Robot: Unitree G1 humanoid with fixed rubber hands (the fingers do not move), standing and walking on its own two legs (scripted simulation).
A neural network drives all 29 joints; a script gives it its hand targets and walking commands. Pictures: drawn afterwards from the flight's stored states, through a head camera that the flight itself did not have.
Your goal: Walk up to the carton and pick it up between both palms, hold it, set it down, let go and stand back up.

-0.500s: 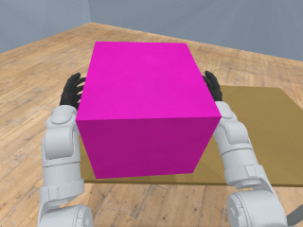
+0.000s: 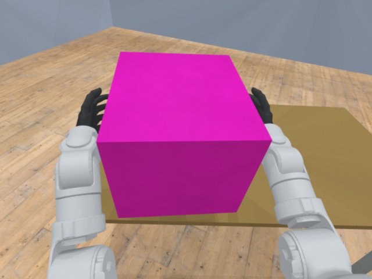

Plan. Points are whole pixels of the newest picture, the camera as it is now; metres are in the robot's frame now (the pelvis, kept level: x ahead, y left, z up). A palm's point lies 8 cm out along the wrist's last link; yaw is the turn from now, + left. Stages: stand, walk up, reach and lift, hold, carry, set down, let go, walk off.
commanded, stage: hold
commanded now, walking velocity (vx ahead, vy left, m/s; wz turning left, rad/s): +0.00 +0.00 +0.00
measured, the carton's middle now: (177, 130) +0.40 +0.00 +0.16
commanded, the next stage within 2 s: set down in 0.66 s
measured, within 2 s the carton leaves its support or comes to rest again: neither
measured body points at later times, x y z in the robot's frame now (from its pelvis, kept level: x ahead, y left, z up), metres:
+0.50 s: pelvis +0.00 +0.00 +0.00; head -0.05 +0.03 +0.45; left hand +0.37 +0.18 +0.20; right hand +0.37 -0.18 +0.20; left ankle +0.01 +0.13 -0.75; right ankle +0.02 -0.12 -0.75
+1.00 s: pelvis +0.01 +0.00 +0.00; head -0.05 +0.02 +0.45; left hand +0.38 +0.18 +0.22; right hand +0.38 -0.18 +0.21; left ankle +0.01 +0.13 -0.75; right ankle +0.02 -0.12 -0.75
